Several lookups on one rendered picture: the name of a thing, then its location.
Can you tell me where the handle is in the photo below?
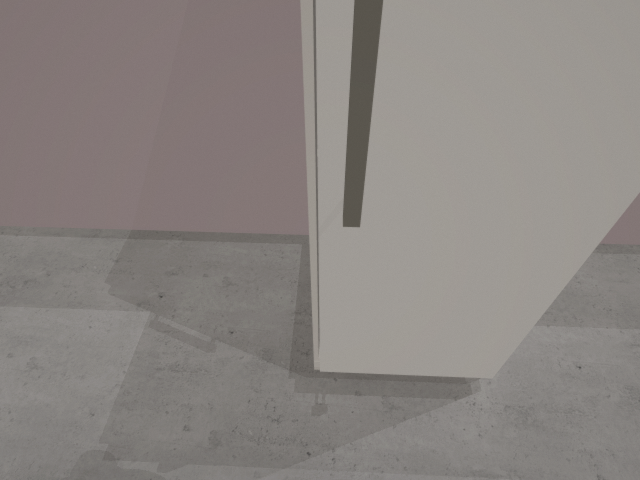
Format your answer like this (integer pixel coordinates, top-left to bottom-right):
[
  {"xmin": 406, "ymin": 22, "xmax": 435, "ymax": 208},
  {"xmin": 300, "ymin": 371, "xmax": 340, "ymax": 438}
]
[{"xmin": 343, "ymin": 0, "xmax": 383, "ymax": 227}]

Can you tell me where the fridge door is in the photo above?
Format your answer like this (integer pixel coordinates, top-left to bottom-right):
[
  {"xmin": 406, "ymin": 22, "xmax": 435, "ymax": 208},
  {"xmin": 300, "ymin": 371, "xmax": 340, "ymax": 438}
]
[{"xmin": 316, "ymin": 0, "xmax": 640, "ymax": 379}]

